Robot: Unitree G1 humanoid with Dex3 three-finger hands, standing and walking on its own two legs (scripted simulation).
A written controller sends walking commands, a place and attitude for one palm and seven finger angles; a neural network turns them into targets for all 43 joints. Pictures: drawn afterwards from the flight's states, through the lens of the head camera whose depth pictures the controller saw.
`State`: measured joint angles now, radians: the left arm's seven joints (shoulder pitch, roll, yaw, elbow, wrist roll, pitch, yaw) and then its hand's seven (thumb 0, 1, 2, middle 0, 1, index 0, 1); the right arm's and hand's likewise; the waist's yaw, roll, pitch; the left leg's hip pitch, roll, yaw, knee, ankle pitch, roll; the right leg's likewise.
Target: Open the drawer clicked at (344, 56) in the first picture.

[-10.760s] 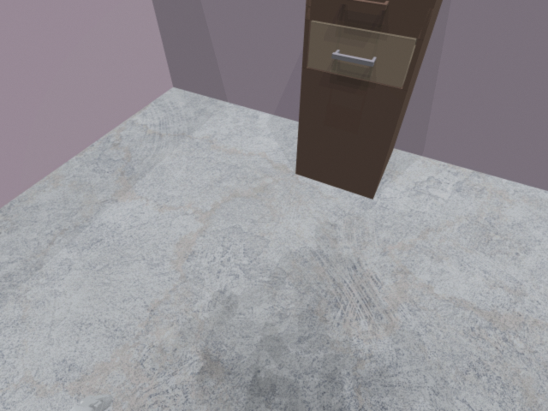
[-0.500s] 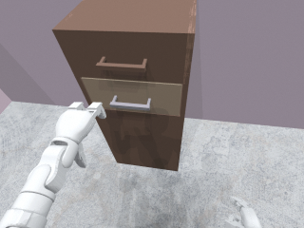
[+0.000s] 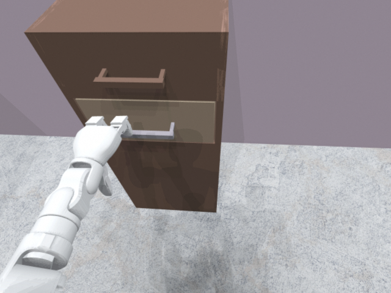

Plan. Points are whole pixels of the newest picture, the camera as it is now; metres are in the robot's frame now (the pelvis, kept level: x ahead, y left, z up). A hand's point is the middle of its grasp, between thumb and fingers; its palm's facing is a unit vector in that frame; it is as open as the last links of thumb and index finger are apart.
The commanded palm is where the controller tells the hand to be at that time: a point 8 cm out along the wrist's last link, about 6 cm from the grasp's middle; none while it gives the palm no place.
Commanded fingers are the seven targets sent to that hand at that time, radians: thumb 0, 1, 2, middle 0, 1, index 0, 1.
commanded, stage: move the hooked fingers above the handle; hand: left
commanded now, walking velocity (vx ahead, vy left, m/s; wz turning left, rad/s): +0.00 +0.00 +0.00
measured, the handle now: (147, 129) +0.55 +0.18 -0.06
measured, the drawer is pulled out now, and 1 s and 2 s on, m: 0.00 0.00 0.00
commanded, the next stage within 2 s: lower the fingers behind the handle in 1.48 s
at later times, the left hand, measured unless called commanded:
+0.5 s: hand (127, 141) +0.45 +0.20 +0.02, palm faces -0.05 -0.03 -1.00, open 13.8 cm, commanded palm +0.44 +0.20 +0.07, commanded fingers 0.00 -0.50 0.30 -0.30 -1.20 -0.30 -1.20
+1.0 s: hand (140, 130) +0.50 +0.18 +0.00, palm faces -0.05 -0.03 -1.00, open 13.7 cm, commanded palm +0.49 +0.18 +0.05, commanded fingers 0.00 -0.50 0.30 -0.30 -1.20 -0.30 -1.20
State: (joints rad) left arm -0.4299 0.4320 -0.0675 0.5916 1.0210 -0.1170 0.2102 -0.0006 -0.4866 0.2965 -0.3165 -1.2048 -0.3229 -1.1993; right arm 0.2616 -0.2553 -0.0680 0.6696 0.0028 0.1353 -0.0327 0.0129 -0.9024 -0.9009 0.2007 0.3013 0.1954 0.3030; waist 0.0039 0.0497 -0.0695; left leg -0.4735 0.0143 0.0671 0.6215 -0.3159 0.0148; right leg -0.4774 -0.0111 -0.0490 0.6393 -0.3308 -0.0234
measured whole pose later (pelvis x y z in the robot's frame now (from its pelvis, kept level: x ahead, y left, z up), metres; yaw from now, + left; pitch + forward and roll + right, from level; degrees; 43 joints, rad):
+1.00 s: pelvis -0.01 +0.02 -0.03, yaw -1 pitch +21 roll -2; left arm -0.93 0.43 -0.06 1.16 1.11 -0.02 0.36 0.00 -0.48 0.30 -0.33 -1.22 -0.34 -1.22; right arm 0.42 -0.25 -0.06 0.72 -0.04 0.10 0.00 0.01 -0.90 -0.90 0.20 0.30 0.20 0.30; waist -0.16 0.06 -0.14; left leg -0.82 0.03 0.07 0.84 -0.39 0.04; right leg -0.80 0.00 -0.04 0.80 -0.36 0.00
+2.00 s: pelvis +0.00 +0.01 -0.03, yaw -1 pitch +22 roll -1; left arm -0.86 0.42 -0.05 1.14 1.12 -0.05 0.39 0.00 -0.49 0.30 -0.32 -1.20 -0.32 -1.20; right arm 0.36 -0.24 -0.07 0.72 -0.05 0.11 0.00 0.01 -0.90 -0.90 0.20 0.30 0.20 0.30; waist -0.14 0.06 -0.15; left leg -0.85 0.04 0.06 0.87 -0.41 0.03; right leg -0.83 0.01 -0.05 0.83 -0.39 -0.01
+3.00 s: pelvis -0.03 +0.02 -0.07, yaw -1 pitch +28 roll -3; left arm -0.98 0.43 -0.06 1.22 1.13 0.02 0.45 0.00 -0.49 0.30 -0.32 -1.22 -0.33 -1.23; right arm 0.35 -0.24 -0.04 0.72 -0.06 0.08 0.00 0.01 -0.90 -0.90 0.20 0.30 0.20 0.30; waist -0.19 0.07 -0.17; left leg -1.11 0.04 0.04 1.10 -0.47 0.05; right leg -1.07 0.00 -0.07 1.03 -0.44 0.00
